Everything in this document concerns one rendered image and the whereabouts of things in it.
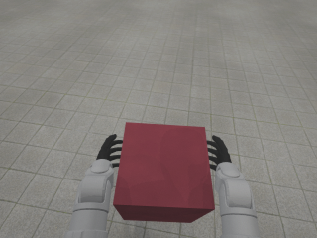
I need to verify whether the right robot forearm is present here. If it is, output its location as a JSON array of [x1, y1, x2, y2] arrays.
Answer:
[[214, 162, 261, 238]]

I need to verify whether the right robot hand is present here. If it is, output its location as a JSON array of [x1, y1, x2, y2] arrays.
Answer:
[[206, 135, 232, 171]]

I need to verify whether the left robot forearm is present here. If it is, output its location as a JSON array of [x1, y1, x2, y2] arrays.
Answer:
[[63, 159, 114, 238]]

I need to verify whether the carton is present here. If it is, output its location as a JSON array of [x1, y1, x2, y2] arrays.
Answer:
[[113, 122, 215, 223]]

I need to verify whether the left robot hand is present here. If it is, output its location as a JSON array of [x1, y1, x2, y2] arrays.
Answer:
[[96, 134, 123, 168]]

